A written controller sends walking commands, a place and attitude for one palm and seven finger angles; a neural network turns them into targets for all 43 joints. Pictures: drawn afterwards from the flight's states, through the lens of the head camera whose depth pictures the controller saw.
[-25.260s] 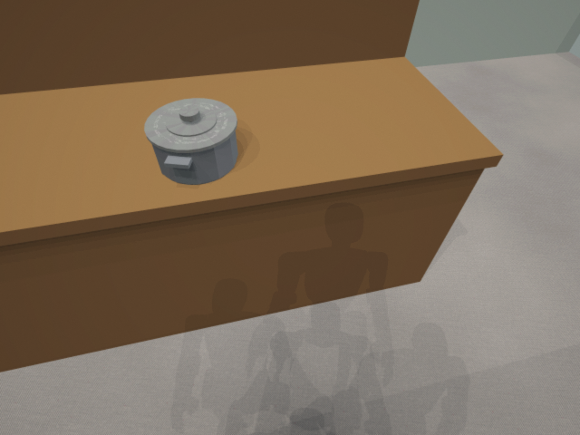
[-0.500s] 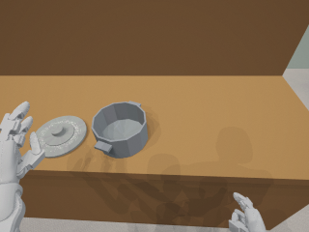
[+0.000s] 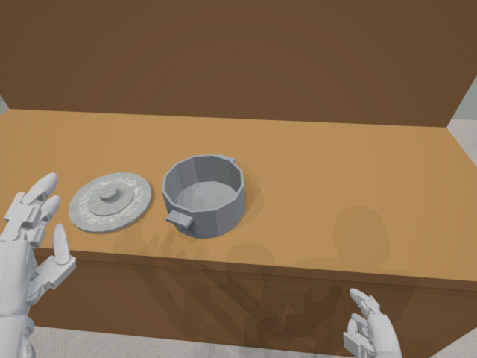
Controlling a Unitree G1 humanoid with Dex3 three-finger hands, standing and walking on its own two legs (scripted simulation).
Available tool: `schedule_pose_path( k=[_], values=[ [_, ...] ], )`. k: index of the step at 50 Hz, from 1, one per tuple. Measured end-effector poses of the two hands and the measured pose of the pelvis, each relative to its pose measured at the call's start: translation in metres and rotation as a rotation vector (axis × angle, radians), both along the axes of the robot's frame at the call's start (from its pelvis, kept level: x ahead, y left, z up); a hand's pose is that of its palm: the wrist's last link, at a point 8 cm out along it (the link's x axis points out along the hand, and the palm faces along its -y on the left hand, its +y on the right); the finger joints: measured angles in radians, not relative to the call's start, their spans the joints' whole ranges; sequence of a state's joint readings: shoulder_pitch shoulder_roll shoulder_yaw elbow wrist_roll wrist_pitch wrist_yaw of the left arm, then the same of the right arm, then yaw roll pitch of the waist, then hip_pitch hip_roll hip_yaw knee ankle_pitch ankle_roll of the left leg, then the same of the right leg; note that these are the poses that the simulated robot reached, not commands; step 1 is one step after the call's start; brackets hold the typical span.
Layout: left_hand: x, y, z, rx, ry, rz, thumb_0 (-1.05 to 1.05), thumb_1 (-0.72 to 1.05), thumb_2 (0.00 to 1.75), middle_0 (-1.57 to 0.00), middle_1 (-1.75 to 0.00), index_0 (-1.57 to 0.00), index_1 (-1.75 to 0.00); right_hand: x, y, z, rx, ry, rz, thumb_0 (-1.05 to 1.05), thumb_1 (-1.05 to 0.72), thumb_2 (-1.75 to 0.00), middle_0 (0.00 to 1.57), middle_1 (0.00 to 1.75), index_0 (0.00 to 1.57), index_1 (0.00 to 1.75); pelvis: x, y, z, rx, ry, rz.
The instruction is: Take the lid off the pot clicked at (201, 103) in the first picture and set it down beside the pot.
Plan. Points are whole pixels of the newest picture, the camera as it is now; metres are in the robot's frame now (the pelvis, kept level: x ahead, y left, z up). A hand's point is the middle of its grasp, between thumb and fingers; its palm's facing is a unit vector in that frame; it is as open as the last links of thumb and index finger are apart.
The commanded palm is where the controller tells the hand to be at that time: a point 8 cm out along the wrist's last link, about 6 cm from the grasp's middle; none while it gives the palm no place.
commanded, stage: step back with the hand held close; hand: left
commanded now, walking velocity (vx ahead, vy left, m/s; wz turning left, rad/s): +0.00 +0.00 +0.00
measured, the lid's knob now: (108, 193) +0.48 +0.40 -0.06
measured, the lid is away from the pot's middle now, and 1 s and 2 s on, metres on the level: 0.25 0.25 0.25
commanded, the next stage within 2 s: stop stepping back and stand still in 1.52 s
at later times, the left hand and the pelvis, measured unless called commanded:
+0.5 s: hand (48, 276) +0.16 +0.26 +0.15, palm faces +0.21 -0.83 -0.52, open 7.4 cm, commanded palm +0.10 +0.31 +0.17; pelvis -0.04 +0.04 -0.01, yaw -3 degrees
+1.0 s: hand (5, 326) +0.10 +0.27 +0.16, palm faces +0.32 -0.83 -0.45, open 7.4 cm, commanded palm +0.04 +0.31 +0.17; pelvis -0.10 +0.04 -0.03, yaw -1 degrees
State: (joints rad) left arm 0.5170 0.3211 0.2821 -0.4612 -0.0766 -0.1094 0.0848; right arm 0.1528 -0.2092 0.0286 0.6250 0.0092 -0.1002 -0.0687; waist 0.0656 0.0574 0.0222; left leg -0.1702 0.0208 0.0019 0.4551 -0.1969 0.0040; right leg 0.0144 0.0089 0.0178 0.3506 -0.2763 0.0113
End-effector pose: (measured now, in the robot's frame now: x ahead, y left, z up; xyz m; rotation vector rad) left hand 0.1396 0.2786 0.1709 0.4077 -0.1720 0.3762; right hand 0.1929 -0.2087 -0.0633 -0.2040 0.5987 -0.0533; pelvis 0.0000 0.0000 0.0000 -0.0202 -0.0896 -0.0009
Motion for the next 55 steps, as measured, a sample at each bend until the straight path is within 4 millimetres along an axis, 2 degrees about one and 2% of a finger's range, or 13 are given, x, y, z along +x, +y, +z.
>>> schedule_pose_path(
  k=[3, 8, 14, 18, 29, 38, 48, 55],
  values=[
    [-0.002, 0.003, 0.002, 0.009, -0.008, -0.005, 0.01, 0.89, 0.90, -0.21, -0.30, -0.21, -0.31, -0.002, 0.004, 0.001, 0.001, -0.003, 0.004, 0.01, -0.90, -0.90, 0.20, 0.30, 0.20, 0.30, -0.002, 0.002, 0.000, -0.003, 0.000, -0.002],
    [0.001, 0.019, 0.018, 0.106, -0.071, -0.017, 0.01, 0.88, 0.90, -0.21, -0.30, -0.21, -0.31, -0.013, 0.005, -0.002, -0.007, 0.032, 0.001, 0.01, -0.90, -0.90, 0.20, 0.30, 0.20, 0.30, -0.009, 0.007, -0.002, -0.019, 0.032, -0.013],
    [0.010, 0.019, -0.003, 0.089, 0.017, -0.114, 0.01, 0.89, 0.90, -0.21, -0.30, -0.20, -0.30, -0.039, -0.002, -0.007, -0.036, 0.095, -0.077, 0.01, -0.90, -0.90, 0.20, 0.30, 0.20, 0.30, -0.015, 0.022, -0.005, -0.016, 0.068, -0.033],
    [0.007, 0.021, -0.013, 0.103, 0.070, -0.177, 0.01, 0.89, 0.90, -0.21, -0.30, -0.21, -0.31, -0.059, -0.003, -0.009, -0.059, 0.131, -0.123, 0.01, -0.91, -0.90, 0.20, 0.30, 0.20, 0.30, -0.023, 0.030, -0.008, -0.013, 0.081, -0.038],
    [-0.023, 0.027, 0.007, 0.203, -0.010, -0.179, 0.01, 0.88, 0.90, -0.22, -0.30, -0.21, -0.31, -0.096, 0.014, -0.023, -0.019, 0.116, -0.131, 0.01, -0.91, -0.90, 0.20, 0.30, 0.20, 0.30, -0.053, 0.037, -0.017, -0.033, 0.080, -0.045],
    [-0.045, 0.034, -0.006, 0.135, -0.046, -0.144, 0.01, 0.88, 0.90, -0.22, -0.30, -0.21, -0.31, -0.116, 0.017, -0.022, -0.049, 0.097, -0.136, 0.01, -0.90, -0.90, 0.20, 0.30, 0.20, 0.30, -0.070, 0.041, -0.022, -0.048, 0.078, -0.033],
    [-0.072, 0.033, 0.003, 0.179, -0.112, -0.137, 0.01, 0.88, 0.90, -0.21, -0.30, -0.21, -0.31, -0.123, 0.017, -0.018, -0.061, 0.050, -0.090, 0.01, -0.90, -0.90, 0.20, 0.30, 0.20, 0.30, -0.092, 0.036, -0.026, -0.047, 0.066, -0.015],
    [-0.085, 0.031, -0.001, 0.144, -0.152, -0.147, 0.01, 0.88, 0.90, -0.21, -0.30, -0.21, -0.31, -0.138, 0.015, -0.018, -0.085, 0.065, -0.089, 0.01, -0.90, -0.90, 0.20, 0.30, 0.20, 0.30, -0.106, 0.037, -0.028, -0.044, 0.076, -0.008]
  ],
)
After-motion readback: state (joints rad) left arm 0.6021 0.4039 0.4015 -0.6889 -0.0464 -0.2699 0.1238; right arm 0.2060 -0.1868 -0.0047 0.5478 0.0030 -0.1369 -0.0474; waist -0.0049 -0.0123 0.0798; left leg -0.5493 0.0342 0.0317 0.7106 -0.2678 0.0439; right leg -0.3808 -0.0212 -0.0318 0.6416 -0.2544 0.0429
